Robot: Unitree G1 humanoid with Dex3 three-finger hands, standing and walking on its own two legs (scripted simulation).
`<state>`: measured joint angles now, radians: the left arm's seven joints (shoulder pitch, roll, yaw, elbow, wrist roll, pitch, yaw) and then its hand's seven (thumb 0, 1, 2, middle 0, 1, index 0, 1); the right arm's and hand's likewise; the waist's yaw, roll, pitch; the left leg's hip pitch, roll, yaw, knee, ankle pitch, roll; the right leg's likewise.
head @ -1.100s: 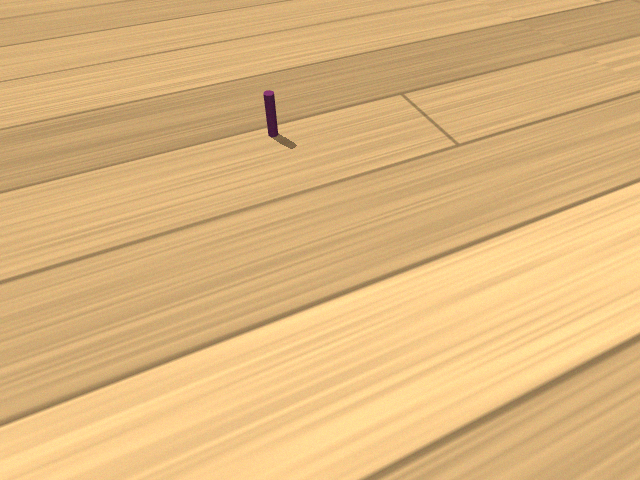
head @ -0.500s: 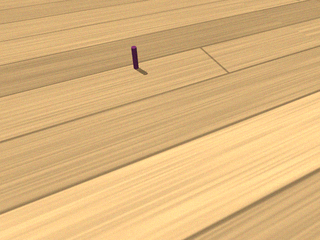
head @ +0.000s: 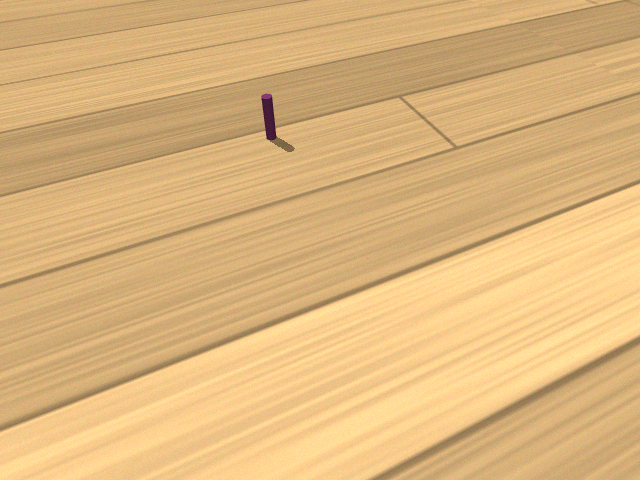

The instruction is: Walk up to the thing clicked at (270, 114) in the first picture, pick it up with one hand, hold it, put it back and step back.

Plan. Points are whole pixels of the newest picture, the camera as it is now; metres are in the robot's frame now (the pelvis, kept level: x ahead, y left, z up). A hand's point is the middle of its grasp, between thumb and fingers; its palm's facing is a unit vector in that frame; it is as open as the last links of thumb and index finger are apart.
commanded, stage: stand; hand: left
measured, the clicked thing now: (269, 117) +1.90 +0.27 -0.66
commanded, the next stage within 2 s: walk up in 0.02 s
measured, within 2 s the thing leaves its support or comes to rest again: neither
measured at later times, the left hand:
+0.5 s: hand (84, 470) +0.18 +0.36 -0.16, palm faces -0.06 -0.94 -0.33, open 7.4 cm
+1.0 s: hand (192, 264) +0.53 +0.27 -0.14, palm faces -0.07 -0.94 -0.33, open 7.4 cm
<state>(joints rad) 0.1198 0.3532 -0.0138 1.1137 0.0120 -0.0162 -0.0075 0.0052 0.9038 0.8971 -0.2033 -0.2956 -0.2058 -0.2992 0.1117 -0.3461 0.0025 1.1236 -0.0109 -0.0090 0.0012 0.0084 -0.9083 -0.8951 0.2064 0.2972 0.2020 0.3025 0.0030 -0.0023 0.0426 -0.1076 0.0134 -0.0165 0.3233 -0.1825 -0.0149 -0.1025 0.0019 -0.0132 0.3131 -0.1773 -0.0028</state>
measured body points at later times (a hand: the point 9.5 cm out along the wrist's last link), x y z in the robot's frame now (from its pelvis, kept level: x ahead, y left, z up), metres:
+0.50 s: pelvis +0.12 +0.07 -0.01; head +0.11 +0.10 +0.44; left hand +0.18 +0.41 -0.14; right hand +0.16 -0.27 -0.10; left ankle +0.11 +0.18 -0.75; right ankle +0.14 -0.08 -0.69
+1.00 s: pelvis +0.40 +0.02 -0.01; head +0.42 +0.01 +0.44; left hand +0.53 +0.32 -0.11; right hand +0.45 -0.31 -0.13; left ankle +0.39 +0.16 -0.68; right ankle +0.42 -0.11 -0.75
